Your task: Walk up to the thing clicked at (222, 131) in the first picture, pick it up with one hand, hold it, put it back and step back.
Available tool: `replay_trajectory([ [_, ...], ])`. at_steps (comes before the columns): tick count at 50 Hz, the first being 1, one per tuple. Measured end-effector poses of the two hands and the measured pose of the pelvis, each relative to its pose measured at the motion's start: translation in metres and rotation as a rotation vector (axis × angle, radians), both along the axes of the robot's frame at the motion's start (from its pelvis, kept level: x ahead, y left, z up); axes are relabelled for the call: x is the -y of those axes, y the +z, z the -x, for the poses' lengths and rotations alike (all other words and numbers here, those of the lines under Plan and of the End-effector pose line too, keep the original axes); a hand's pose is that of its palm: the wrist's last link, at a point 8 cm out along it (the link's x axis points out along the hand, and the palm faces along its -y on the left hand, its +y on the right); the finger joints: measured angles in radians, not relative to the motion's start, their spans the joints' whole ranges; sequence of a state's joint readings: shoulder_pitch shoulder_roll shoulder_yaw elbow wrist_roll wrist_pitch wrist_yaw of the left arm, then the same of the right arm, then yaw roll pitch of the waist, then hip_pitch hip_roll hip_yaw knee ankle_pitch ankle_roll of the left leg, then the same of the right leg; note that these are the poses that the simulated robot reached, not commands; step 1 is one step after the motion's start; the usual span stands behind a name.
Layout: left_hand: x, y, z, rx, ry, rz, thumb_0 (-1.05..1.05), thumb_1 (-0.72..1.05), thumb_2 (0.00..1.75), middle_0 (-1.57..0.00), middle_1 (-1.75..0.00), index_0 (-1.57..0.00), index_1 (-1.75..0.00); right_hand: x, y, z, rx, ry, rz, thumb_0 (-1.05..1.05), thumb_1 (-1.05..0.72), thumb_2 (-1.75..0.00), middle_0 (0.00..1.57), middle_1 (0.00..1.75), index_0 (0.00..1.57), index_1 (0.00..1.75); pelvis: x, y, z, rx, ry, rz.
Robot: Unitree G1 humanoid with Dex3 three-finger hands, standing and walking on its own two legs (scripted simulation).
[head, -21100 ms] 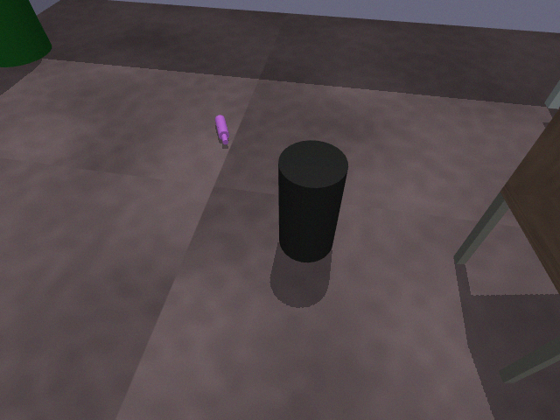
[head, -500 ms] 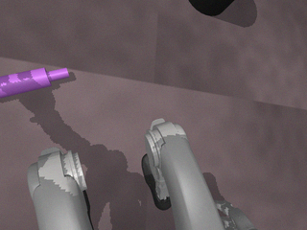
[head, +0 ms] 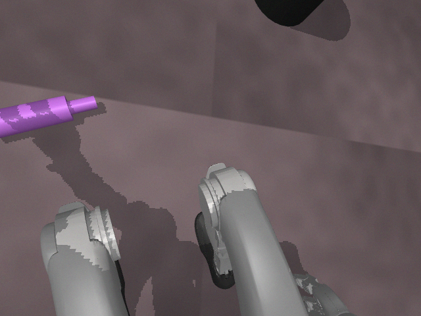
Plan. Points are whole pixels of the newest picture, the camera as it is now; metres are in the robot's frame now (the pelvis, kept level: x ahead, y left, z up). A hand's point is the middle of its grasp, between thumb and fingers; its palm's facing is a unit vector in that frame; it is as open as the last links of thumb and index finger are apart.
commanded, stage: rise first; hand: left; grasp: from above
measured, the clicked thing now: (45, 113) +0.54 +0.22 -0.30
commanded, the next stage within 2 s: approach in 0.34 s
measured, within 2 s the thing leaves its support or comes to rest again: neither
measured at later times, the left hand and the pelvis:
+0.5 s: hand out of the picture +0.49 +0.29 -0.17, palm faces -0.44 -0.07 -0.90, open 13.8 cm; pelvis +0.00 +0.00 +0.00, yaw +0 degrees
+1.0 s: hand (16, 89) +0.54 +0.24 -0.17, palm faces -0.40 -0.05 -0.91, open 13.7 cm; pelvis +0.00 +0.00 +0.00, yaw -1 degrees
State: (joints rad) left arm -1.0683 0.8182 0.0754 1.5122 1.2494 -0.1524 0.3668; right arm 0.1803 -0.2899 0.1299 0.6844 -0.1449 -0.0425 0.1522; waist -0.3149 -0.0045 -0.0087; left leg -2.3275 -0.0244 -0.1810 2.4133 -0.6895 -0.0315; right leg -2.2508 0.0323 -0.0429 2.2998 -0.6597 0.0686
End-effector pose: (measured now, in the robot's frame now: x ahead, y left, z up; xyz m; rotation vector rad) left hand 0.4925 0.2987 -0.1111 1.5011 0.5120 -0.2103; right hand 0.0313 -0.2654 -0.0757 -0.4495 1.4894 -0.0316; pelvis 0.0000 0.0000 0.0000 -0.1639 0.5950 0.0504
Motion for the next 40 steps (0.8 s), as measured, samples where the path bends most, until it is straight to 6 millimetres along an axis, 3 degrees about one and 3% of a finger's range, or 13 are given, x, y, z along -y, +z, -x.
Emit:
replay_trajectory([
  [27,0.006,-0.001,-0.001,0.004,-0.017,-0.005,0.00,-0.48,0.97,-0.14,-0.98,-0.14,-0.98,0.000,-0.002,0.007,-0.005,-0.006,0.001,0.00,-0.90,-0.90,0.20,0.30,0.20,0.30,0.002,-0.004,0.001,0.003,-0.002,-0.004],
  [33,0.026,0.003,-0.014,0.030,-0.063,0.005,0.00,-0.48,0.98,-0.14,-1.01,-0.14,-1.01,0.000,0.000,0.007,-0.005,-0.007,0.010,0.00,-0.90,-0.90,0.20,0.30,0.20,0.30,0.001,-0.003,0.000,-0.007,0.000,-0.006],
  [40,0.062,0.005,-0.046,0.073,-0.092,0.016,0.00,-0.49,0.99,-0.12,-1.04,-0.13,-1.04,0.002,0.007,0.016,-0.005,-0.030,0.038,-0.01,-0.90,-0.89,0.20,0.30,0.20,0.30,0.001,-0.004,-0.001,-0.022,-0.010,-0.001],
])
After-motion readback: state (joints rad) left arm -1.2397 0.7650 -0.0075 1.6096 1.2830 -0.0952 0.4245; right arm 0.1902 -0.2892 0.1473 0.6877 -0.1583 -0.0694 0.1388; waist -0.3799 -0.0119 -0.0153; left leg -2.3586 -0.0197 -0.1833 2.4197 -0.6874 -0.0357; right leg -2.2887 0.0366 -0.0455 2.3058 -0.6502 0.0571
